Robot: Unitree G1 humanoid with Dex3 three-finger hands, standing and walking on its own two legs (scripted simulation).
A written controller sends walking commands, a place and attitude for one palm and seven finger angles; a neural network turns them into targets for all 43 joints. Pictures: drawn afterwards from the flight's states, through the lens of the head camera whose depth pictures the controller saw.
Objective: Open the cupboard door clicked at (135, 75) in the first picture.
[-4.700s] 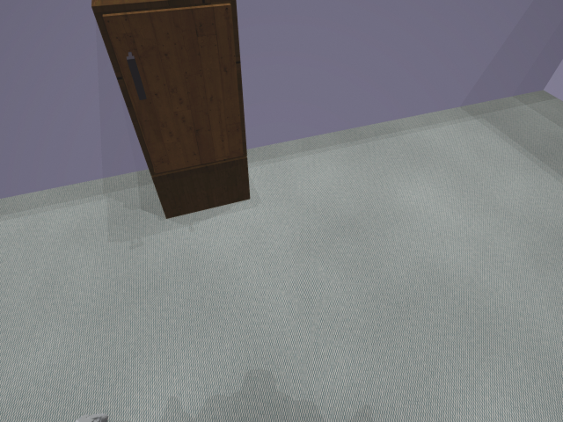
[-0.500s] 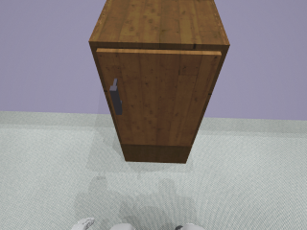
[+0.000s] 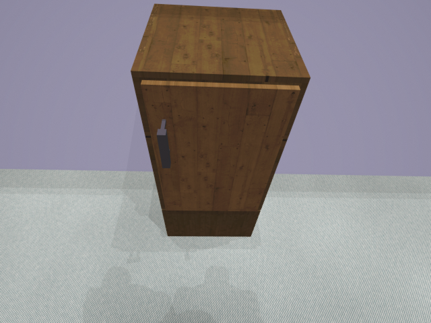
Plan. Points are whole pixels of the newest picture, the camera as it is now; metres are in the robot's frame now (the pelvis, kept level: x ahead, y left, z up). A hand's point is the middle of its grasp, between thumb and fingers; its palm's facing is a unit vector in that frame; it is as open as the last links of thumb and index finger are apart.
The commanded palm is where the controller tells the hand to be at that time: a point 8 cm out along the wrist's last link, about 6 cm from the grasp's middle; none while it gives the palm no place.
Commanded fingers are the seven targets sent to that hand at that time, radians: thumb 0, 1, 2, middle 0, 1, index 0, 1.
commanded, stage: come to a stop and stand still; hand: left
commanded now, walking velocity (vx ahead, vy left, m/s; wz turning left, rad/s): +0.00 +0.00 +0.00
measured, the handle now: (165, 144) +0.56 +0.15 -0.05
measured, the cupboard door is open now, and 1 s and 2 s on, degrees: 0 0 0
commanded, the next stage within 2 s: look again from close up in 0.76 s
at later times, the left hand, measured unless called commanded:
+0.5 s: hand out of the picture -0.03 +0.09 -0.18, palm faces +0.07 -0.98 -0.18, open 7.3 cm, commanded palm none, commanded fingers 0.00 0.90 0.90 -0.20 -0.30 -0.20 -0.30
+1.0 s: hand out of the picture -0.01 +0.12 -0.19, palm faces +0.03 -0.98 -0.19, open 7.4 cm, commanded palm none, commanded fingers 0.00 0.90 0.90 -0.20 -0.30 -0.20 -0.30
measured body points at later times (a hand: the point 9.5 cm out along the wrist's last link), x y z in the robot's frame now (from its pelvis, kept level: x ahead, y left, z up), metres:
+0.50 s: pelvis -0.01 -0.07 -0.01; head +0.00 -0.08 +0.44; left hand -0.03 +0.14 -0.16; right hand -0.03 -0.27 -0.18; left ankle +0.00 +0.10 -0.75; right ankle -0.04 -0.14 -0.75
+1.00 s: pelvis +0.00 -0.04 -0.01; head +0.02 -0.05 +0.44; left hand -0.02 +0.17 -0.17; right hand +0.02 -0.27 -0.17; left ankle -0.01 +0.08 -0.75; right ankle -0.04 -0.14 -0.75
